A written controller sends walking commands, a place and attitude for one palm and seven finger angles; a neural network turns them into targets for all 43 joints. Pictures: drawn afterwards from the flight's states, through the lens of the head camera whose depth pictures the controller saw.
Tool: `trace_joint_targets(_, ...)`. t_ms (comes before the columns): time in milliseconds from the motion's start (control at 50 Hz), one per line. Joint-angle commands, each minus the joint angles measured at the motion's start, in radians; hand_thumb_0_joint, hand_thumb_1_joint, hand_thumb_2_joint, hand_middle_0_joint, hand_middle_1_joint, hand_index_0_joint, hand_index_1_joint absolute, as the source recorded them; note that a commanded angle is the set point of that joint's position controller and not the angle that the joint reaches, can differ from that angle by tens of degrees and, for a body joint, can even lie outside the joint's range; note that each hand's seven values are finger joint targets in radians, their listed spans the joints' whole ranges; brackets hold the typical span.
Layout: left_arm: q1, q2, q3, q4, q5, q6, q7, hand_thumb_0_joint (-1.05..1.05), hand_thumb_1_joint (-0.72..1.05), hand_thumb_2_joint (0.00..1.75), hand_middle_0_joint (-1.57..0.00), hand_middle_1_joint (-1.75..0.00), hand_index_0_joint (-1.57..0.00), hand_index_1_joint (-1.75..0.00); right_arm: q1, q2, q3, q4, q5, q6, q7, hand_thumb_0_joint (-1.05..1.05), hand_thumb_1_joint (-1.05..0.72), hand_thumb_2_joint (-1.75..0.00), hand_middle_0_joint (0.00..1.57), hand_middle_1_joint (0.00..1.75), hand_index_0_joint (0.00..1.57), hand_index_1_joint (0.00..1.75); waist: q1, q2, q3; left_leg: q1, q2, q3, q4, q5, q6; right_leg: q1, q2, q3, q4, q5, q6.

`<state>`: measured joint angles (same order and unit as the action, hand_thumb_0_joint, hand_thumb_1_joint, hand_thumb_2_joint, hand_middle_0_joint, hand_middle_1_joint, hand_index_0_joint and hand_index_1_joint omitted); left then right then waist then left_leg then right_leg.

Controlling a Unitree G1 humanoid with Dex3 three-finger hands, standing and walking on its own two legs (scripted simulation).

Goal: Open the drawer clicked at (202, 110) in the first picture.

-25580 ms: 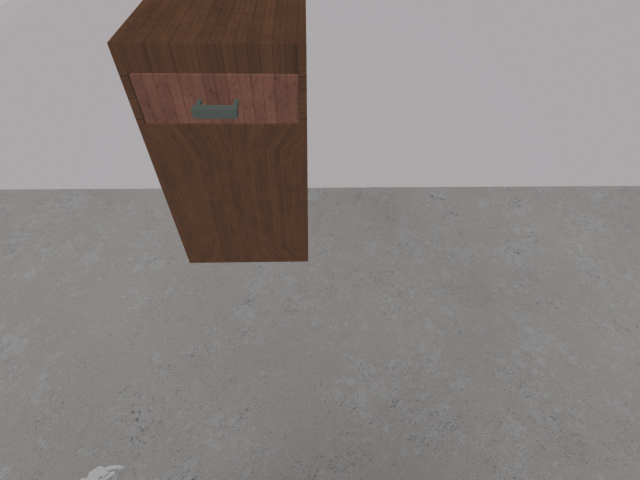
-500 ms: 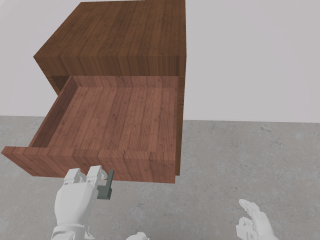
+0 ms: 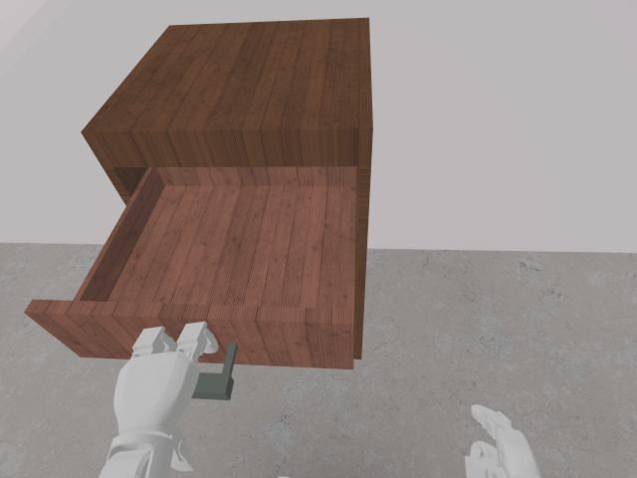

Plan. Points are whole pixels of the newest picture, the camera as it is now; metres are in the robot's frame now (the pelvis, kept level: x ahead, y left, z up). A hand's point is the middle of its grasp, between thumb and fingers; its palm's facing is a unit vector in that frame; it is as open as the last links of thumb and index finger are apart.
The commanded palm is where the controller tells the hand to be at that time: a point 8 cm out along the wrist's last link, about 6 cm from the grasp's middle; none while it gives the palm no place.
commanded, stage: lift the hand off the handle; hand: left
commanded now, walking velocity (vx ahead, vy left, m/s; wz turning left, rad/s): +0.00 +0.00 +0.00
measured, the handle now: (191, 367) +0.26 +0.20 -0.02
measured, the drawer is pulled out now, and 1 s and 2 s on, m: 0.29 0.29 0.29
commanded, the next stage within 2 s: draw the hand back to the body in 1.00 s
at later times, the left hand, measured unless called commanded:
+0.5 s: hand (153, 372) +0.22 +0.20 +0.07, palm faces +0.07 -0.17 -0.98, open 13.8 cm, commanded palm +0.20 +0.20 +0.13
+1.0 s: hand (130, 343) +0.23 +0.21 +0.13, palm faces +0.08 -0.18 -0.98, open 13.9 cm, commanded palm +0.20 +0.20 +0.19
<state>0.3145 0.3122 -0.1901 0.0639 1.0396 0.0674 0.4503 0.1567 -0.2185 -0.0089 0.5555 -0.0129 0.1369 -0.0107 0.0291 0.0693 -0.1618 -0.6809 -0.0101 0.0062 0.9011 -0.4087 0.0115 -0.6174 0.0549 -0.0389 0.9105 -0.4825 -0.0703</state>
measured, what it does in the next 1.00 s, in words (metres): stands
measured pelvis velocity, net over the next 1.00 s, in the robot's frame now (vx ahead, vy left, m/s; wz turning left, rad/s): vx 0.02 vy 0.02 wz -0.01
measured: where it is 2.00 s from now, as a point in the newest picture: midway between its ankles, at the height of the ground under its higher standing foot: outside the picture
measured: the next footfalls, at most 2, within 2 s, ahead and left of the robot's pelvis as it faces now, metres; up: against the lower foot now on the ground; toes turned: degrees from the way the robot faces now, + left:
none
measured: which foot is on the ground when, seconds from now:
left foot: down 0.00-1.00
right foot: down 0.00-1.00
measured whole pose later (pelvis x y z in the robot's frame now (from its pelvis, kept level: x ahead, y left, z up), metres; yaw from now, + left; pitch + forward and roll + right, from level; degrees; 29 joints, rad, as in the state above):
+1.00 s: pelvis +0.02 +0.02 +0.03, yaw -1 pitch +3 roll +0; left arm 0.41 0.41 -0.14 -0.42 0.92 0.14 0.13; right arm 0.12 -0.25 0.02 0.50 0.03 0.15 0.04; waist 0.09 0.11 -0.10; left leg -0.37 -0.02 0.02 0.64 -0.33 0.03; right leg -0.30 0.05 -0.01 0.63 -0.39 -0.04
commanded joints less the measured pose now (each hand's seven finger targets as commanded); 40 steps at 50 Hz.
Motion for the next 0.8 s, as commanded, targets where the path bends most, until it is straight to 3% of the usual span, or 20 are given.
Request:
trace_joint_targets(0,-0.096,0.139,0.128,-0.252,-0.007,0.002,0.04,0.0,-0.5,0.3,-0.3,-1.2,-0.3,-1.2,-0.136,-0.097,-0.035,-0.175,0.0,-0.052,0.005,0.0,-0.9,-0.9,0.2,0.3,0.2,0.3,0.004,-0.075,-0.147,0.196,-0.026,0.003,-0.115,0.185,0.036,0.079,-0.022,0.066,-0.218,0.32,0.034)
trace_joint_targets(80,-0.087,0.143,0.122,-0.285,-0.013,0.004,0.01,0.0,-0.5,0.3,-0.3,-1.2,-0.3,-1.2,-0.147,-0.096,-0.035,-0.18,0.004,-0.055,0.006,0.0,-0.9,-0.9,0.2,0.3,0.2,0.3,0.008,-0.072,-0.121,0.223,-0.026,0.003,-0.137,0.189,0.037,0.09,-0.022,0.067,-0.238,0.315,0.036)
trace_joint_targets(120,-0.12,0.149,0.112,-0.338,-0.016,0.002,-0.007,0.0,-0.5,0.3,-0.3,-1.2,-0.3,-1.2,-0.154,-0.098,-0.03,-0.182,0.001,-0.056,0.012,0.0,-0.9,-0.9,0.2,0.3,0.2,0.3,0.009,-0.054,-0.15,0.264,-0.022,0.004,-0.147,0.212,0.037,0.099,-0.027,0.062,-0.245,0.328,0.037)
trace_joint_targets(180,-0.086,0.125,0.087,-0.377,-0.023,-0.006,-0.028,0.0,-0.5,0.3,-0.3,-1.2,-0.3,-1.2,-0.148,-0.093,-0.037,-0.191,0.003,-0.062,0.016,0.0,-0.9,-0.9,0.2,0.3,0.2,0.3,0.01,-0.043,-0.134,0.297,-0.018,0.0,-0.159,0.245,0.039,0.103,-0.022,0.05,-0.249,0.344,0.032)
trace_joint_targets(280,0.001,0.158,0.124,-0.441,-0.032,-0.016,-0.055,0.0,-0.5,0.3,-0.3,-1.2,-0.3,-1.2,-0.156,-0.092,-0.031,-0.203,0.004,-0.062,0.028,0.0,-0.9,-0.9,0.2,0.3,0.2,0.3,0.03,-0.049,-0.128,0.318,-0.014,0.003,-0.175,0.286,0.036,0.138,-0.021,0.048,-0.256,0.395,0.029)
trace_joint_targets(320,-0.032,0.177,0.138,-0.471,-0.019,-0.009,-0.062,0.0,-0.5,0.3,-0.3,-1.2,-0.3,-1.2,-0.166,-0.095,-0.025,-0.204,-0.002,-0.058,0.038,0.0,-0.9,-0.9,0.2,0.3,0.2,0.3,0.034,-0.049,-0.142,0.338,-0.009,0.002,-0.179,0.303,0.031,0.132,-0.022,0.049,-0.255,0.392,0.028)
trace_joint_targets(340,0.009,0.132,0.098,-0.465,-0.027,-0.003,-0.069,0.0,-0.5,0.3,-0.3,-1.2,-0.3,-1.2,-0.164,-0.089,-0.029,-0.208,0.005,-0.06,0.04,0.0,-0.9,-0.9,0.2,0.3,0.2,0.3,0.031,-0.042,-0.115,0.335,-0.008,0.002,-0.188,0.303,0.033,0.139,-0.019,0.039,-0.257,0.395,0.027)
trace_joint_targets(400,0.015,0.155,0.117,-0.479,-0.044,0.016,-0.095,0.0,-0.5,0.3,-0.3,-1.2,-0.3,-1.2,-0.179,-0.093,-0.024,-0.216,0.016,-0.057,0.044,0.0,-0.9,-0.9,0.2,0.3,0.2,0.3,0.032,-0.068,-0.093,0.344,-0.002,-0.002,-0.206,0.303,0.033,0.157,-0.017,0.046,-0.28,0.398,0.027)
trace_joint_targets(420,-0.022,0.158,0.104,-0.503,-0.034,0.019,-0.104,0.0,-0.5,0.3,-0.3,-1.2,-0.3,-1.2,-0.181,-0.093,-0.016,-0.214,0.009,-0.055,0.048,0.0,-0.9,-0.9,0.2,0.3,0.2,0.3,0.037,-0.075,-0.119,0.358,-0.004,0.001,-0.206,0.311,0.033,0.159,-0.024,0.042,-0.277,0.398,0.032)
trace_joint_targets(440,-0.021,0.133,0.079,-0.507,-0.042,0.025,-0.116,0.0,-0.5,0.3,-0.3,-1.2,-0.3,-1.2,-0.182,-0.086,-0.022,-0.216,0.017,-0.053,0.045,0.0,-0.9,-0.9,0.2,0.3,0.2,0.3,0.03,-0.056,-0.085,0.361,0.0,0.0,-0.219,0.303,0.034,0.158,-0.021,0.038,-0.285,0.381,0.03)
trace_joint_targets(480,-0.038,0.145,0.079,-0.527,-0.044,0.031,-0.136,0.0,-0.5,0.3,-0.3,-1.2,-0.3,-1.2,-0.184,-0.084,-0.018,-0.219,0.019,-0.055,0.045,0.0,-0.9,-0.9,0.2,0.3,0.2,0.3,0.036,-0.058,-0.087,0.377,0.002,0.0,-0.232,0.299,0.036,0.168,-0.024,0.037,-0.299,0.365,0.031)
trace_joint_targets(520,-0.042,0.174,0.102,-0.537,-0.045,0.038,-0.156,0.0,-0.5,0.3,-0.3,-1.2,-0.3,-1.2,-0.188,-0.085,-0.005,-0.221,0.016,-0.055,0.044,0.0,-0.9,-0.9,0.2,0.3,0.2,0.3,0.05,-0.081,-0.105,0.392,0.002,0.001,-0.24,0.309,0.036,0.186,-0.026,0.042,-0.312,0.37,0.033)
trace_joint_targets(540,-0.04,0.172,0.102,-0.535,-0.056,0.039,-0.164,0.0,-0.5,0.3,-0.3,-1.2,-0.3,-1.2,-0.194,-0.082,-0.008,-0.218,0.023,-0.054,0.041,0.0,-0.9,-0.9,0.2,0.3,0.2,0.3,0.041,-0.081,-0.063,0.383,0.005,-0.001,-0.255,0.294,0.036,0.194,-0.027,0.038,-0.321,0.362,0.033)
trace_joint_targets(560,-0.064,0.19,0.113,-0.534,-0.046,0.04,-0.173,0.0,-0.5,0.3,-0.3,-1.2,-0.3,-1.2,-0.194,-0.086,-0.002,-0.214,0.018,-0.051,0.041,0.0,-0.9,-0.9,0.2,0.3,0.2,0.3,0.053,-0.058,-0.074,0.392,0.003,0.002,-0.256,0.301,0.034,0.19,-0.026,0.04,-0.325,0.355,0.033)
trace_joint_targets(580,-0.066,0.168,0.095,-0.548,-0.053,0.042,-0.18,0.0,-0.5,0.3,-0.3,-1.2,-0.3,-1.2,-0.197,-0.08,-0.004,-0.218,0.024,-0.052,0.042,0.0,-0.9,-0.9,0.2,0.3,0.2,0.3,0.045,-0.058,-0.06,0.401,0.006,0.001,-0.266,0.301,0.035,0.196,-0.028,0.035,-0.33,0.348,0.032)
trace_joint_targets(620,-0.045,0.208,0.135,-0.571,-0.057,0.045,-0.196,0.0,-0.5,0.3,-0.3,-1.2,-0.3,-1.2,-0.194,-0.083,0.0,-0.224,0.022,-0.052,0.044,0.0,-0.9,-0.9,0.2,0.3,0.2,0.3,0.066,-0.048,-0.095,0.422,0.008,0.003,-0.271,0.324,0.035,0.223,-0.026,0.041,-0.339,0.361,0.03)
trace_joint_targets(640,-0.044,0.19,0.119,-0.596,-0.07,0.043,-0.202,0.0,-0.5,0.3,-0.3,-1.2,-0.3,-1.2,-0.201,-0.08,-0.001,-0.224,0.027,-0.052,0.044,0.0,-0.9,-0.9,0.2,0.3,0.2,0.3,0.053,-0.048,-0.08,0.427,0.008,0.002,-0.275,0.339,0.035,0.236,-0.031,0.039,-0.341,0.392,0.029)
trace_joint_targets(660,-0.029,0.197,0.125,-0.605,-0.071,0.043,-0.211,0.0,-0.5,0.3,-0.3,-1.2,-0.3,-1.2,-0.195,-0.082,-0.001,-0.227,0.023,-0.051,0.046,0.0,-0.9,-0.9,0.2,0.3,0.2,0.3,0.064,-0.044,-0.096,0.435,0.005,0.005,-0.272,0.355,0.036,0.244,-0.029,0.044,-0.346,0.411,0.031)
trace_joint_targets(700,-0.008,0.188,0.132,-0.6,-0.093,0.05,-0.228,0.0,-0.5,0.3,-0.3,-1.2,-0.3,-1.2,-0.217,-0.083,0.004,-0.229,0.035,-0.05,0.051,0.0,-0.9,-0.9,0.2,0.3,0.2,0.3,0.054,-0.062,-0.048,0.426,0.011,-0.001,-0.289,0.351,0.033,0.25,-0.032,0.041,-0.358,0.416,0.031)
trace_joint_targets(780,-0.018,0.226,0.153,-0.666,-0.094,0.05,-0.249,0.0,-0.5,0.3,-0.3,-1.2,-0.3,-1.2,-0.207,-0.086,0.005,-0.234,0.031,-0.045,0.051,0.0,-0.9,-0.9,0.2,0.3,0.2,0.3,0.059,-0.041,-0.073,0.45,0.011,0.005,-0.297,0.382,0.035,0.282,-0.04,0.044,-0.368,0.457,0.034)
